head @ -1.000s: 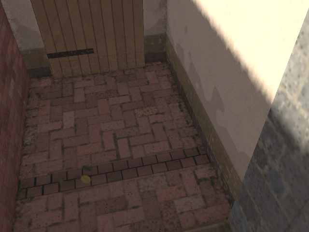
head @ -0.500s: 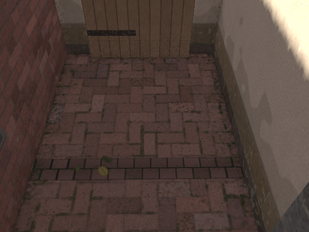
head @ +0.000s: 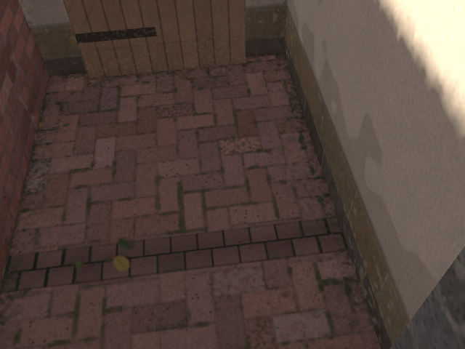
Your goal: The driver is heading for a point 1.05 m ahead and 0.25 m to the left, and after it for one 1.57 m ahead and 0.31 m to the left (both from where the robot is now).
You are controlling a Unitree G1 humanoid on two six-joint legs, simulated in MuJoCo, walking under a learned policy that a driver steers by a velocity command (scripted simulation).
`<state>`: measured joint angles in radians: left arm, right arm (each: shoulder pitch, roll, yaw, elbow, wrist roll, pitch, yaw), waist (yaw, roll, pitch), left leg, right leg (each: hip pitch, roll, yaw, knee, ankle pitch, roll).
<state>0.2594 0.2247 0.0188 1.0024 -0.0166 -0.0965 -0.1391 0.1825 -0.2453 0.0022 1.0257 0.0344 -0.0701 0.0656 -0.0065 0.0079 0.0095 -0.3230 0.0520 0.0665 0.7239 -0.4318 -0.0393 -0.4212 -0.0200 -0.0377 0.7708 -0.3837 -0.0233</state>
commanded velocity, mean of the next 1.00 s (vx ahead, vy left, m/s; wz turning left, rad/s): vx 0.26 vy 0.00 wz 0.00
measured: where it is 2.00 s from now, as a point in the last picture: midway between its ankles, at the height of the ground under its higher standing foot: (192, 273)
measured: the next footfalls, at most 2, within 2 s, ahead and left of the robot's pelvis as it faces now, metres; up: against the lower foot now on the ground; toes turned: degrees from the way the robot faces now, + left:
right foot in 0.94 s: +0.29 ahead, -0.08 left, -0.17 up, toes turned -1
left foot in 1.36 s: +0.64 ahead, +0.23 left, -0.33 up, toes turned +14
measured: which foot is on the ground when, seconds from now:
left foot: down 0.00-0.94, up 0.96-1.00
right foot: down 0.00-0.50, up 0.52-0.92, down 0.94-1.00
